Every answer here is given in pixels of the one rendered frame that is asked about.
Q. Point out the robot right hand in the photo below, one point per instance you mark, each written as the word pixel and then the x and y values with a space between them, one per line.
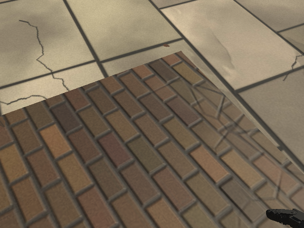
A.
pixel 294 218

